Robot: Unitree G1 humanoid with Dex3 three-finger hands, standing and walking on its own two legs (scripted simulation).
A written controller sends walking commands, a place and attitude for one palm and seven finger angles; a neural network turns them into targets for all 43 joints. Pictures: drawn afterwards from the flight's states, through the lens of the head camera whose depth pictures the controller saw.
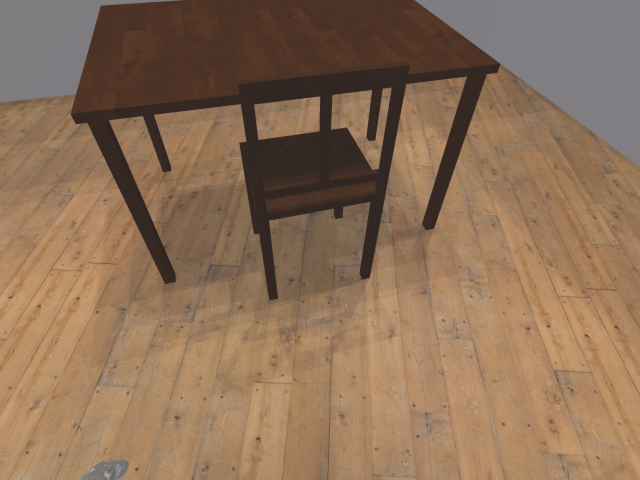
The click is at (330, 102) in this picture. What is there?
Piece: chair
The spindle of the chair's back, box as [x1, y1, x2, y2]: [319, 95, 331, 182]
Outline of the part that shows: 331,95 320,96 320,182 328,180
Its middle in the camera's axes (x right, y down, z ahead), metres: +0.01 -0.25 +1.01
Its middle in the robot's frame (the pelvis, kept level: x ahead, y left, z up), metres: +0.92 +0.04 -0.10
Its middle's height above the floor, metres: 0.66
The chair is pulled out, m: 0.00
